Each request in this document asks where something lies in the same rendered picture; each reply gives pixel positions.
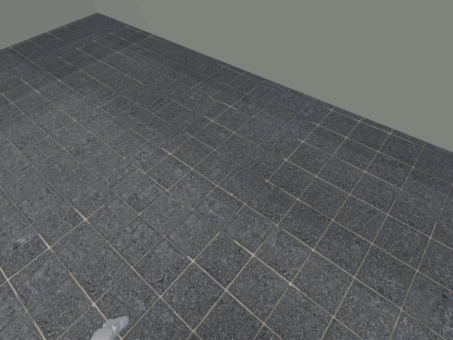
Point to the left robot hand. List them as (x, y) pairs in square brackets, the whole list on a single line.
[(111, 328)]

